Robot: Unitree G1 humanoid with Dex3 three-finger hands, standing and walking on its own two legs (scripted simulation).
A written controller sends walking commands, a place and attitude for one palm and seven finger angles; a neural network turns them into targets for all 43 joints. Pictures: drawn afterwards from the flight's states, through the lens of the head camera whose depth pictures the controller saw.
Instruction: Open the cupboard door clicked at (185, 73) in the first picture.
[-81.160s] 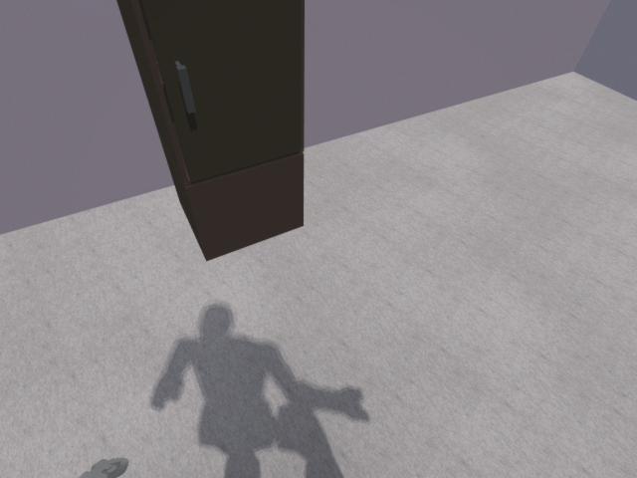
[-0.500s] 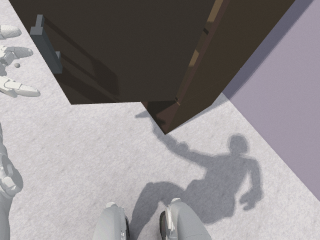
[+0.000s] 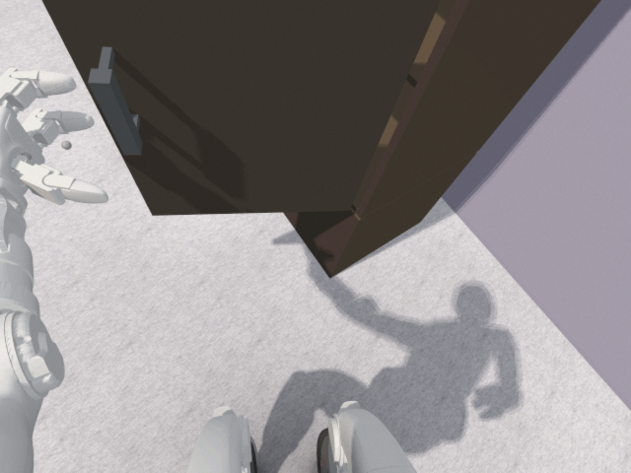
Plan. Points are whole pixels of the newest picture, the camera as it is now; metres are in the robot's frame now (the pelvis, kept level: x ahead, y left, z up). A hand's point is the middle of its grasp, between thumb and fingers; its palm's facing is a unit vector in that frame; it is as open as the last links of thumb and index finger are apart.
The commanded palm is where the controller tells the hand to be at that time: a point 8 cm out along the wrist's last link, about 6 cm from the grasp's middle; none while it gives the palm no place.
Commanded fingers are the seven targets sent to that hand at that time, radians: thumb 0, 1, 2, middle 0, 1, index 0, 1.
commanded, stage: move the hooked fingers beside the handle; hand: left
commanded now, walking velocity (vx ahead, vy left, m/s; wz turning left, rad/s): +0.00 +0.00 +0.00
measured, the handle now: (120, 104) +0.55 +0.21 +0.06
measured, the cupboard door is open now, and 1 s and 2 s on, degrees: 61 61 61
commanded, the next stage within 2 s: slide the fingers in behind the handle in 0.08 s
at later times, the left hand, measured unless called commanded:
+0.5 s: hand (94, 136) +0.50 +0.23 +0.07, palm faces +0.00 -1.00 +0.01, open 14.0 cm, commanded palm +0.48 +0.28 +0.06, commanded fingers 0.00 -0.50 0.30 -0.30 -1.20 -0.30 -1.20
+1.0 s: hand (124, 138) +0.50 +0.20 +0.06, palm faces +0.01 -1.00 -0.01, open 14.0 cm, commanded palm +0.48 +0.24 +0.06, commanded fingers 0.00 -0.50 0.30 -0.30 -1.20 -0.30 -1.20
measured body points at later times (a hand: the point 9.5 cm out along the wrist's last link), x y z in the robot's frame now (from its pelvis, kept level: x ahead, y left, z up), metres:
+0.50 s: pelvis +0.00 -0.01 +0.00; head +0.14 +0.03 +0.42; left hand +0.49 +0.29 +0.07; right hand +0.01 -0.28 -0.10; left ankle +0.02 +0.09 -0.65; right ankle +0.02 -0.13 -0.65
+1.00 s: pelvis +0.00 -0.01 +0.00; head +0.14 +0.01 +0.43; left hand +0.49 +0.25 +0.07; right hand +0.02 -0.28 -0.11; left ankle +0.02 +0.09 -0.65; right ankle +0.02 -0.13 -0.65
